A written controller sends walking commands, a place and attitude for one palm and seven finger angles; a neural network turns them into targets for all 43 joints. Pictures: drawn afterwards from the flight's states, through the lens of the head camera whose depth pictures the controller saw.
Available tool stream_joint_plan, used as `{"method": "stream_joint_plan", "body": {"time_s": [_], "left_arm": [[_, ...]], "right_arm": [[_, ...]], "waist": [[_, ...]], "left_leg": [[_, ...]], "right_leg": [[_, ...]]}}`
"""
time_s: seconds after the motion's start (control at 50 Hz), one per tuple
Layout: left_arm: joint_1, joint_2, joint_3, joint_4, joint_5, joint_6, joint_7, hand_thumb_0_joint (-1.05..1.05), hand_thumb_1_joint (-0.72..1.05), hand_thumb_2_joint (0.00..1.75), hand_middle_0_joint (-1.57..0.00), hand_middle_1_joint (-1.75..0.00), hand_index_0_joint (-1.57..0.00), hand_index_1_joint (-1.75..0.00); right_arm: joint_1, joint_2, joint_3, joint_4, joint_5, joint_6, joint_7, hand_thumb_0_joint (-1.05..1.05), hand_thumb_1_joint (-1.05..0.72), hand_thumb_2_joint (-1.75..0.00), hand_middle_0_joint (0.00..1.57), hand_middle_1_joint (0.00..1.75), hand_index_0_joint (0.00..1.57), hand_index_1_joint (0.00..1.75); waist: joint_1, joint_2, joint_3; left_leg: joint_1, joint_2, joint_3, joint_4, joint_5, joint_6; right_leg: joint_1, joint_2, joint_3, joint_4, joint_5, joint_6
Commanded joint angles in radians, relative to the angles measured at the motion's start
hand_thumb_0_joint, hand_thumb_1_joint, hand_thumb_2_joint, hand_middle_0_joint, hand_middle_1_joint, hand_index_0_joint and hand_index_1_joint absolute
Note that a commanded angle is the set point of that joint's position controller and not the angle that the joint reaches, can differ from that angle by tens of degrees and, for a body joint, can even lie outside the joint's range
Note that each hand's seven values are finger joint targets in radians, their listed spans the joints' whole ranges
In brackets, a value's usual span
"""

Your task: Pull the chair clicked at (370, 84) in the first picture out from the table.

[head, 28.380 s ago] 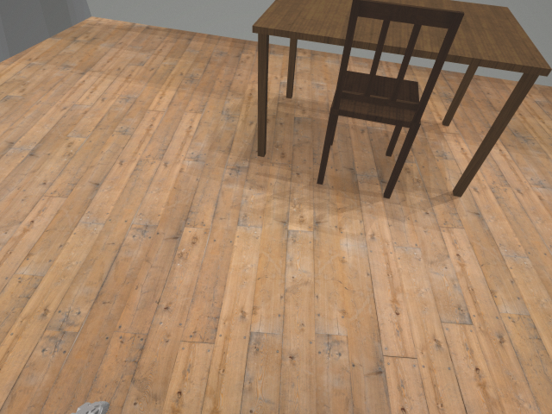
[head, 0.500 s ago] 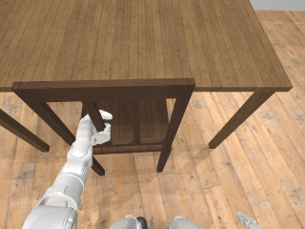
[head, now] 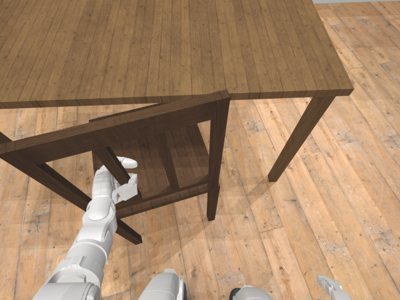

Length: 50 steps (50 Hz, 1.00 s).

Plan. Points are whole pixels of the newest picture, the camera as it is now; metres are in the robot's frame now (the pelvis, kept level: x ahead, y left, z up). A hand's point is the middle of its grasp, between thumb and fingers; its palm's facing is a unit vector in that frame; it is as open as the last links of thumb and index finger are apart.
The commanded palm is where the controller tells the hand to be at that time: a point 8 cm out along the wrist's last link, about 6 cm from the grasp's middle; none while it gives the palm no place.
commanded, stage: step backward, pulling the chair out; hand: left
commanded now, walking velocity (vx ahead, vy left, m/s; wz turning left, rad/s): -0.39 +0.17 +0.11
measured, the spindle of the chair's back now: (122, 177) +0.37 +0.19 -0.07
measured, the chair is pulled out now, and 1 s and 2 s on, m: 0.11 0.32 0.53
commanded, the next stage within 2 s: stop walking, hand still on the chair in 1.88 s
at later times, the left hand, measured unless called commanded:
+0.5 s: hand (126, 231) +0.25 +0.16 -0.06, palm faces +0.04 -0.98 -0.17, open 5.4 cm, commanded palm +0.22 +0.21 -0.06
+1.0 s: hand (121, 297) +0.13 +0.15 -0.06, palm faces +0.05 -0.98 -0.19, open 5.4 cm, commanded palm +0.11 +0.21 -0.06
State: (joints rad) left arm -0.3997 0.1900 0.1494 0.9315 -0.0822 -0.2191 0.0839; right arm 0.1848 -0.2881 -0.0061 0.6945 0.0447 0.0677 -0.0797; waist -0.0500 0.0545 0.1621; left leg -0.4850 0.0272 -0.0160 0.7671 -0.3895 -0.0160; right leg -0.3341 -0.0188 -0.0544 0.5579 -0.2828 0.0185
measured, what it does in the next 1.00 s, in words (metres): walks backwards: left foot, then right foot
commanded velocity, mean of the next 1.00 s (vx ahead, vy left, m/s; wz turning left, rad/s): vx -0.38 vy -0.02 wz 0.07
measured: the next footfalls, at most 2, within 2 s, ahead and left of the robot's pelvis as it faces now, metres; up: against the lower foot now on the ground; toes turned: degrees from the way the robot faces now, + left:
left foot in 0.12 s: +0.00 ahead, +0.16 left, +0.00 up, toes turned +2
right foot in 0.40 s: -0.05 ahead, -0.11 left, +0.00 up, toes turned -2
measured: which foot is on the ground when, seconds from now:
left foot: up 0.00-0.10, down 0.12-0.92, up 0.94-1.00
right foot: down 0.00-0.24, up 0.26-0.38, down 0.40-0.70, up 0.72-0.82, down 0.84-1.00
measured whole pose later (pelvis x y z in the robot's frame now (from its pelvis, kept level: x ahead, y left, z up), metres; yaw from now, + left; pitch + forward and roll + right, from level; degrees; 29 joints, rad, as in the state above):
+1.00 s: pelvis -0.22 +0.01 +0.00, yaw +1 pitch +1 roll -1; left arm -0.42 0.18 0.07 0.90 -0.05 -0.20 0.09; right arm 0.18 -0.24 -0.01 0.70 0.04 0.04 -0.07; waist -0.06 0.06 0.21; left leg -0.49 0.04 -0.08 0.80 -0.36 -0.04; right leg -0.35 0.03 -0.05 0.53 -0.19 -0.03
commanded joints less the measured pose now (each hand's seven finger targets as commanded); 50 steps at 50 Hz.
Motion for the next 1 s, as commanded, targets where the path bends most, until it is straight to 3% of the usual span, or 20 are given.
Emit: {"method": "stream_joint_plan", "body": {"time_s": [0.0,0.08,0.14,0.18,0.22,0.28,0.38,0.42,0.46,0.48,0.52,0.56,0.58,0.62,0.7,0.78,0.86,0.9,0.92,0.98], "left_arm": [[-0.255,0.279,0.002,-0.142,0.069,0.013,0.027,0.0,0.9,0.9,-0.5,-1.45,-0.5,-1.45],[-0.277,0.196,-0.072,-0.136,0.05,0.043,0.024,0.0,0.9,0.9,-0.5,-1.45,-0.5,-1.45],[-0.294,0.117,-0.139,-0.167,0.043,0.053,0.015,0.0,0.9,0.9,-0.5,-1.45,-0.5,-1.45],[-0.313,0.086,-0.165,-0.24,0.054,0.032,0.003,0.0,0.9,0.9,-0.5,-1.45,-0.5,-1.45],[-0.232,0.081,-0.145,-0.244,0.053,0.027,-0.006,0.0,0.9,0.9,-0.5,-1.45,-0.5,-1.45],[-0.198,0.072,-0.141,-0.283,0.057,0.01,-0.008,0.0,0.9,0.9,-0.5,-1.45,-0.5,-1.45],[-0.234,0.095,-0.133,-0.258,0.075,-0.027,-0.005,0.0,0.9,0.9,-0.5,-1.45,-0.5,-1.45],[-0.242,0.127,-0.122,-0.218,0.083,-0.035,-0.011,0.0,0.9,0.9,-0.5,-1.45,-0.5,-1.45],[-0.277,0.195,-0.067,-0.218,0.072,-0.046,0.003,0.0,0.9,0.9,-0.5,-1.45,-0.5,-1.45],[-0.261,0.189,-0.068,-0.197,0.076,-0.039,0.001,0.0,0.9,0.9,-0.5,-1.45,-0.5,-1.45],[-0.249,0.175,-0.077,-0.174,0.068,-0.024,0.0,0.0,0.9,0.9,-0.5,-1.45,-0.5,-1.45],[-0.243,0.151,-0.091,-0.164,0.068,-0.02,0.007,0.0,0.9,0.9,-0.5,-1.45,-0.5,-1.45],[-0.242,0.137,-0.105,-0.156,0.067,-0.018,0.008,0.0,0.9,0.9,-0.5,-1.45,-0.5,-1.45],[-0.258,0.116,-0.114,-0.185,0.064,-0.022,0.008,0.0,0.9,0.9,-0.5,-1.45,-0.5,-1.45],[-0.264,0.073,-0.147,-0.23,0.068,-0.027,-0.006,0.0,0.9,0.9,-0.5,-1.45,-0.5,-1.45],[-0.231,0.071,-0.142,-0.244,0.072,-0.04,-0.006,0.0,0.9,0.9,-0.5,-1.45,-0.5,-1.45],[-0.223,0.113,-0.124,-0.253,0.079,-0.051,-0.018,0.0,0.9,0.9,-0.5,-1.45,-0.5,-1.45],[-0.205,0.209,-0.067,-0.228,0.062,-0.046,-0.01,0.0,0.9,0.9,-0.5,-1.45,-0.5,-1.45],[-0.212,0.205,-0.069,-0.214,0.06,-0.035,-0.006,0.0,0.9,0.9,-0.5,-1.45,-0.5,-1.45],[-0.231,0.171,-0.074,-0.198,0.068,-0.015,0.008,0.0,0.9,0.9,-0.5,-1.45,-0.5,-1.45]], "right_arm": [[0.004,-0.122,-0.04,-0.061,-0.005,-0.033,-0.035,0.0,-0.9,-0.9,0.2,0.3,0.2,0.3],[0.037,-0.129,-0.051,-0.054,0.005,-0.021,-0.053,0.0,-0.9,-0.9,0.2,0.3,0.2,0.3],[0.067,-0.144,-0.066,-0.087,0.011,0.004,-0.053,0.0,-0.9,-0.9,0.2,0.3,0.2,0.3],[0.045,-0.122,-0.056,-0.115,-0.006,0.011,-0.041,0.0,-0.9,-0.9,0.2,0.3,0.2,0.3],[0.036,-0.123,-0.064,-0.131,-0.017,0.018,-0.016,0.0,-0.9,-0.9,0.2,0.3,0.2,0.3],[0.013,-0.112,-0.06,-0.15,-0.032,-0.001,0.011,0.0,-0.9,-0.9,0.2,0.3,0.2,0.3],[0.062,-0.1,-0.057,-0.1,-0.032,-0.04,0.024,0.0,-0.9,-0.9,0.2,0.3,0.2,0.3],[0.061,-0.089,-0.049,-0.093,-0.027,-0.038,0.015,0.0,-0.9,-0.9,0.2,0.3,0.2,0.3],[0.056,-0.092,-0.062,-0.094,-0.009,-0.036,-0.016,0.0,-0.9,-0.9,0.2,0.3,0.2,0.3],[0.015,-0.088,-0.053,-0.1,-0.007,-0.035,-0.025,0.0,-0.9,-0.9,0.2,0.3,0.2,0.3],[-0.018,-0.081,-0.037,-0.1,-0.011,-0.037,-0.03,0.0,-0.9,-0.9,0.2,0.3,0.2,0.3],[-0.001,-0.082,-0.027,-0.068,-0.019,-0.043,-0.04,0.0,-0.9,-0.9,0.2,0.3,0.2,0.3],[0.015,-0.091,-0.028,-0.06,-0.02,-0.044,-0.046,0.0,-0.9,-0.9,0.2,0.3,0.2,0.3],[0.029,-0.122,-0.049,-0.081,-0.027,-0.032,-0.041,0.0,-0.9,-0.9,0.2,0.3,0.2,0.3],[0.015,-0.089,-0.048,-0.089,-0.048,-0.036,-0.007,0.0,-0.9,-0.9,0.2,0.3,0.2,0.3],[0.081,-0.098,-0.07,-0.076,-0.035,-0.061,0.016,0.0,-0.9,-0.9,0.2,0.3,0.2,0.3],[0.069,-0.095,-0.071,-0.088,-0.023,-0.065,0.019,0.0,-0.9,-0.9,0.2,0.3,0.2,0.3],[0.07,-0.088,-0.08,-0.108,0.004,-0.062,-0.003,0.0,-0.9,-0.9,0.2,0.3,0.2,0.3],[0.004,-0.092,-0.072,-0.115,0.007,-0.066,-0.009,0.0,-0.9,-0.9,0.2,0.3,0.2,0.3],[-0.053,-0.07,-0.037,-0.093,-0.015,-0.08,-0.017,0.0,-0.9,-0.9,0.2,0.3,0.2,0.3]], "waist": [[0.02,-0.09,-0.425],[0.004,-0.15,-0.456],[-0.004,-0.138,-0.481],[-0.005,0.037,-0.531],[0.013,0.152,-0.547],[0.029,0.251,-0.452],[0.01,0.183,-0.466],[0.005,0.052,-0.472],[-0.006,-0.242,-0.57],[0.012,-0.252,-0.556],[0.028,-0.176,-0.491],[0.008,-0.164,-0.464],[0.0,-0.153,-0.459],[0.009,0.024,-0.458],[0.015,0.24,-0.423],[-0.009,0.211,-0.476],[-0.004,0.128,-0.498],[-0.008,-0.192,-0.514],[0.019,-0.221,-0.473],[0.039,-0.102,-0.44]], "left_leg": [[0.019,0.029,-0.107,0.029,-0.056,-0.014],[0.115,0.055,-0.059,-0.239,0.262,-0.01],[0.289,0.117,-0.058,-0.254,0.674,0.022],[0.367,0.147,-0.103,-0.26,0.865,0.039],[0.432,0.204,-0.162,-0.27,0.964,0.079],[0.328,0.245,-0.171,-0.308,0.809,0.115],[0.428,0.218,-0.158,-0.175,0.88,0.093],[0.304,0.165,-0.093,-0.128,0.712,0.045],[0.141,0.045,-0.016,-0.006,0.175,-0.019],[0.082,0.026,-0.054,0.039,-0.004,-0.016],[0.058,0.034,-0.089,0.032,-0.048,-0.014],[0.129,0.056,-0.083,-0.155,0.093,-0.009],[0.181,0.078,-0.085,-0.263,0.31,0.005],[0.289,0.194,-0.223,-0.285,0.789,0.087],[0.31,0.279,-0.302,-0.34,0.763,0.16],[0.495,0.253,-0.244,-0.222,0.968,0.144],[0.349,0.179,-0.161,-0.174,0.718,0.081],[0.183,0.044,-0.013,-0.02,0.219,-0.006],[0.1,-0.001,-0.037,0.122,-0.06,-0.022],[0.037,0.017,-0.129,0.194,-0.105,-0.017]], "right_leg": [[0.299,-0.387,0.213,-0.072,0.875,-0.141],[0.364,-0.298,0.125,0.009,0.908,-0.068],[0.257,-0.168,0.051,0.013,0.714,-0.007],[0.201,-0.122,0.028,0.071,0.58,-0.001],[0.092,-0.056,0.026,0.13,0.151,-0.007],[0.03,-0.021,0.017,0.168,-0.148,-0.025],[0.081,-0.025,0.037,-0.11,0.163,-0.028],[0.212,-0.108,0.09,-0.146,0.552,-0.045],[0.384,-0.257,0.179,-0.085,0.916,-0.117],[0.37,-0.303,0.188,-0.087,0.909,-0.14],[0.289,-0.323,0.183,-0.087,0.726,-0.145],[0.263,-0.269,0.124,-0.043,0.664,-0.102],[0.239,-0.209,0.08,0.003,0.605,-0.062],[0.126,-0.053,0.034,0.084,0.347,0.004],[-0.006,-0.006,0.047,0.202,-0.212,-0.016],[-0.003,0.01,0.053,0.021,-0.056,-0.018],[0.199,-0.021,0.067,-0.176,0.275,-0.033],[0.276,-0.221,0.202,-0.182,0.498,-0.104],[0.228,-0.32,0.263,-0.19,0.567,-0.153],[0.204,-0.352,0.24,-0.15,0.479,-0.185]]}}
